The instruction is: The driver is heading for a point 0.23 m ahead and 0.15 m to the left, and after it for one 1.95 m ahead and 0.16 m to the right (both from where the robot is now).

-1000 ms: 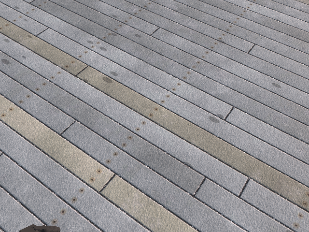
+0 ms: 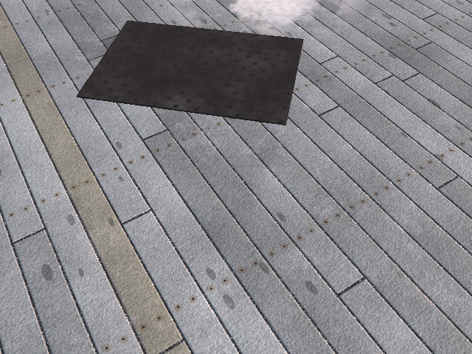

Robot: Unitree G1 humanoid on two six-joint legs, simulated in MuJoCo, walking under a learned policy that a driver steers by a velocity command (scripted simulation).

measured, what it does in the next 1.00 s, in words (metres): walks ahead: left foot, then right foot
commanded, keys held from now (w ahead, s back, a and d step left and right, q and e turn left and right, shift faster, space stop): w+q+shift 0.04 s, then q+shift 0.22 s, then e+shift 0.74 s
